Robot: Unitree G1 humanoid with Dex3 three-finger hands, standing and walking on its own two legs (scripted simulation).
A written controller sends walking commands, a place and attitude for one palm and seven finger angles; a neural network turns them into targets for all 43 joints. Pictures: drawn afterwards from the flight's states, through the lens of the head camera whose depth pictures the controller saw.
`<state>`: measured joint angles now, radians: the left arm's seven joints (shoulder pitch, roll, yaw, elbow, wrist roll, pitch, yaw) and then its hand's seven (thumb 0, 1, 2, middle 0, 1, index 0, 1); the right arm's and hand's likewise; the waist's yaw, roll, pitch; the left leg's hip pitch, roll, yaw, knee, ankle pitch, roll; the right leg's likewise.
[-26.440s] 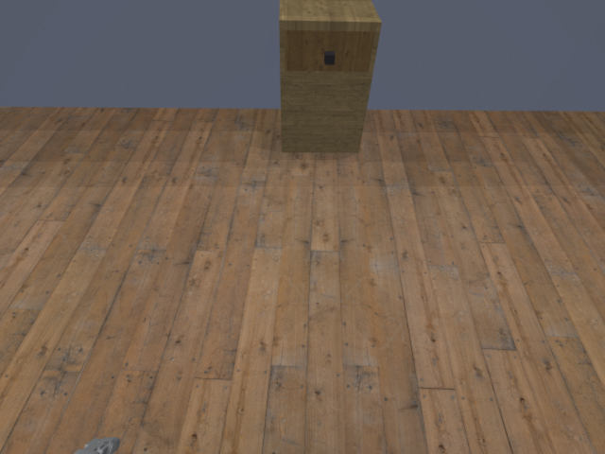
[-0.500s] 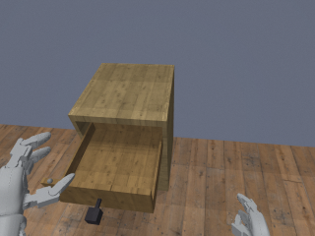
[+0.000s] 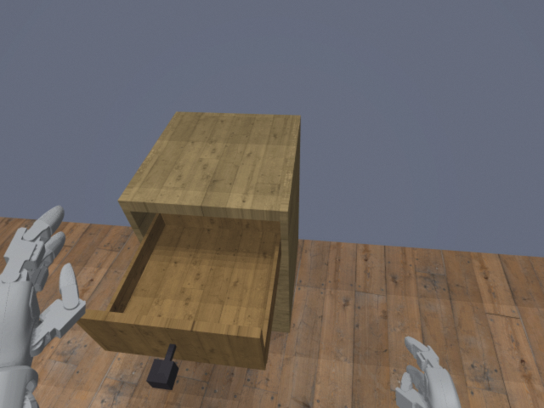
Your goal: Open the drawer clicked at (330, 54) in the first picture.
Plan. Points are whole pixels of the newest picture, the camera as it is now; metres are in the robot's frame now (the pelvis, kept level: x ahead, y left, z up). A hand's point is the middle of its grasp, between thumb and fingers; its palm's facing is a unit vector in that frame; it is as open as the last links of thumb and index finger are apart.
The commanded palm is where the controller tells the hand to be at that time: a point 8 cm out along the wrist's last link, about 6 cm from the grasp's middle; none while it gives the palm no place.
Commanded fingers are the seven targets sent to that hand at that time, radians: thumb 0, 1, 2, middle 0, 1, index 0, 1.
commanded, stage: step back with the hand held close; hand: left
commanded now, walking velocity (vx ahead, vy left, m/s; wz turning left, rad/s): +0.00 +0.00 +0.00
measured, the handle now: (166, 364) +0.25 +0.27 -0.22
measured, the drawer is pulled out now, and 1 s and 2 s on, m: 0.29 0.29 0.29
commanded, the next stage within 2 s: stop stepping back and stand still in 1.78 s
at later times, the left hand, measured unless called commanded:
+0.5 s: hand (46, 332) +0.15 +0.26 +0.15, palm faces +0.32 -0.82 -0.48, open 7.4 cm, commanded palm +0.09 +0.30 +0.17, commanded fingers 0.00 0.90 0.90 -0.20 -0.30 -0.20 -0.30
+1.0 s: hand (19, 370) +0.11 +0.26 +0.15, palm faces +0.36 -0.81 -0.46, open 7.4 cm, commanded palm +0.04 +0.30 +0.17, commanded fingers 0.00 0.90 0.90 -0.20 -0.30 -0.20 -0.30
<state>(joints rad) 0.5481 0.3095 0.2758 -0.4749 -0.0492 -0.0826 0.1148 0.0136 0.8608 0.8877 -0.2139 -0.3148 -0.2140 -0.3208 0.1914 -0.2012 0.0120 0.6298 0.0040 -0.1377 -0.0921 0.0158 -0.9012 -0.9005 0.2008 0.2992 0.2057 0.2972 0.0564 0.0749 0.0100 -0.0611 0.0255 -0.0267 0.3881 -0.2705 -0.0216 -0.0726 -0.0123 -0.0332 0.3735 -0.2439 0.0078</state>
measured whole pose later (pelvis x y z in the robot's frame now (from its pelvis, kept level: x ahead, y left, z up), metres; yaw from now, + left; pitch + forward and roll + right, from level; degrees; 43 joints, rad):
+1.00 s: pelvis -0.08 +0.02 -0.01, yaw +1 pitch +3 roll -2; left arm 0.63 0.40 0.39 -0.63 -0.04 -0.23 0.15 0.01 0.88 0.90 -0.21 -0.30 -0.21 -0.30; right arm 0.16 -0.20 -0.01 0.59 0.02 -0.06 -0.08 0.01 -0.90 -0.90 0.20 0.30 0.21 0.30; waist 0.00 -0.01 0.03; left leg -0.42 0.01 -0.06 0.57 -0.21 0.00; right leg -0.38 -0.02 -0.06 0.47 -0.15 0.03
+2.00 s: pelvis -0.25 -0.03 -0.02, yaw -1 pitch +1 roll -1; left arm 0.68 0.44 0.38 -0.70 -0.07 -0.17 0.13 0.02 0.88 0.90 -0.21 -0.30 -0.21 -0.30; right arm 0.13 -0.19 0.01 0.56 0.01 -0.09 -0.05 0.01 -0.90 -0.90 0.20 0.30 0.21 0.30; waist 0.00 -0.01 0.05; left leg -0.52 0.03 -0.03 0.64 -0.23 -0.02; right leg -0.29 0.02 -0.04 0.58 -0.31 -0.02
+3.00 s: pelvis -0.29 -0.04 -0.01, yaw +4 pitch -1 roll +0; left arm 0.26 0.16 0.05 0.86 0.01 0.06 0.03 -0.03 0.98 0.90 -0.21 -0.30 -0.21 -0.30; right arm 0.27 -0.16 0.01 0.92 -0.02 0.02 -0.02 0.01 -0.91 -0.90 0.20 0.30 0.20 0.30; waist -0.01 -0.04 0.08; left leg -0.19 0.01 -0.01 0.54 -0.33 -0.01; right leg -0.27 -0.01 -0.09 0.54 -0.25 -0.03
